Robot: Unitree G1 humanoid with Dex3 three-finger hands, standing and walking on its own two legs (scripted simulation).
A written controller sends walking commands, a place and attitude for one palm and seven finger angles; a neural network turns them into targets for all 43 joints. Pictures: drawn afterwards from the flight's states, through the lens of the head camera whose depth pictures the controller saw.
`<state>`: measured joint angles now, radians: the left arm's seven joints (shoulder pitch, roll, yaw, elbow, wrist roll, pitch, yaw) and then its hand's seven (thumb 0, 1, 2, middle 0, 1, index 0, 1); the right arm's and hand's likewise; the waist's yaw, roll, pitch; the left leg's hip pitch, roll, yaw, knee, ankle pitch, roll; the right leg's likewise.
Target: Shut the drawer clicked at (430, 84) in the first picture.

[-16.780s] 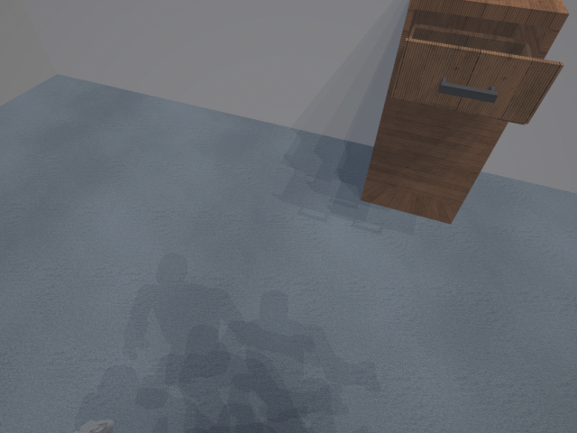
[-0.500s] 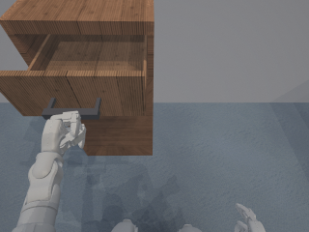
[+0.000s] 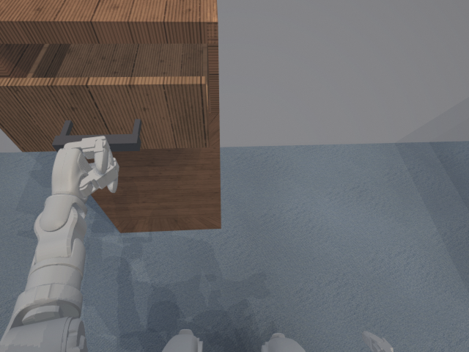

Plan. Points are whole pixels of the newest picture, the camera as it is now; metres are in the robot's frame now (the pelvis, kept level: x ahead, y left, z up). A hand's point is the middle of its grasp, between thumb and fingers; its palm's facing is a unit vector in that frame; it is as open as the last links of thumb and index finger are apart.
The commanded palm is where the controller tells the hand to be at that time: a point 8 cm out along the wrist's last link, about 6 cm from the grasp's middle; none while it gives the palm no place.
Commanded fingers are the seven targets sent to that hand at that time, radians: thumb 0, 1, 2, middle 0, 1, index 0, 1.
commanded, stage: push the drawer shut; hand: left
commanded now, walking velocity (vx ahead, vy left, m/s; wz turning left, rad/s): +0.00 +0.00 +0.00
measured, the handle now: (100, 134) +0.48 +0.25 +0.07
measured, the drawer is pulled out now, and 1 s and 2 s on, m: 0.11 0.00 0.00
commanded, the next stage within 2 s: pull the fist back off the drawer in 1.50 s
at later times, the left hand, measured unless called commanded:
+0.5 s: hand (118, 142) +0.46 +0.22 +0.07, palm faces +0.06 -1.00 -0.01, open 3.2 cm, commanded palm +0.44 +0.26 +0.07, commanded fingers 0.00 0.90 0.90 -1.40 -1.60 -1.40 -1.60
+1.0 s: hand (119, 122) +0.51 +0.23 +0.06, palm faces +0.05 -1.00 -0.01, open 2.9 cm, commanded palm +0.51 +0.26 +0.07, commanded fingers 0.00 0.90 0.90 -1.40 -1.60 -1.40 -1.60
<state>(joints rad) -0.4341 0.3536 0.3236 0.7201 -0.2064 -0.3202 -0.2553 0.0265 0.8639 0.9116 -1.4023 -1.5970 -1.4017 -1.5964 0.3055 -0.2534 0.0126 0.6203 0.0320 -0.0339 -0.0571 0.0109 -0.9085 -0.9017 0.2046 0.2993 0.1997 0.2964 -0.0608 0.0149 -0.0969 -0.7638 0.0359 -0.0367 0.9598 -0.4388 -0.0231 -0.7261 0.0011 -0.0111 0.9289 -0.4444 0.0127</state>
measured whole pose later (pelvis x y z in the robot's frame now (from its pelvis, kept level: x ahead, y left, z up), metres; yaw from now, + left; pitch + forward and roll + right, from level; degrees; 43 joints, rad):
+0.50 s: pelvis +0.00 +0.01 -0.01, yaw -1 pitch +18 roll -2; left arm -0.72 0.44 0.38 1.01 -0.14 -0.36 -0.24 0.01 0.85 0.91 -1.40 -1.60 -1.40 -1.60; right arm 0.34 -0.25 0.02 0.64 0.01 0.02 -0.04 0.01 -0.91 -0.90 0.21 0.30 0.20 0.30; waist -0.11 0.01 -0.10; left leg -0.87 0.04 -0.03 1.01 -0.45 -0.01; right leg -0.83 0.01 0.00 0.96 -0.44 0.03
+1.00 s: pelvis +0.00 +0.02 -0.02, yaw -1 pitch +22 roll -3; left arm -0.93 0.57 0.44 1.19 -0.07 -0.36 -0.26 -0.02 0.78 0.92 -1.40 -1.60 -1.40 -1.60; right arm 0.40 -0.27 0.03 0.64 -0.02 0.06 -0.02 0.01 -0.91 -0.90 0.21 0.30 0.20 0.30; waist -0.17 0.02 -0.10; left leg -0.98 0.05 -0.04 1.06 -0.46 0.00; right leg -0.92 0.01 -0.01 0.97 -0.44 0.03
